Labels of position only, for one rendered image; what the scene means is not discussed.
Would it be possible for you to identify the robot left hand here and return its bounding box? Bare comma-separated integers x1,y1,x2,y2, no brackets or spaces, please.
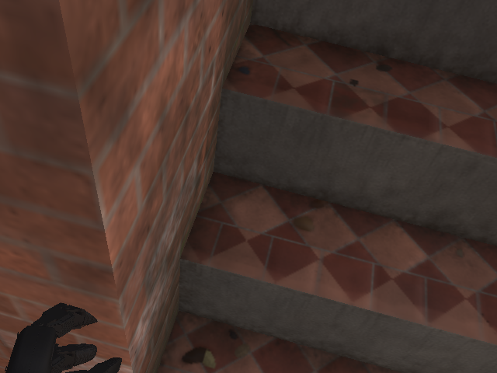
5,303,122,373

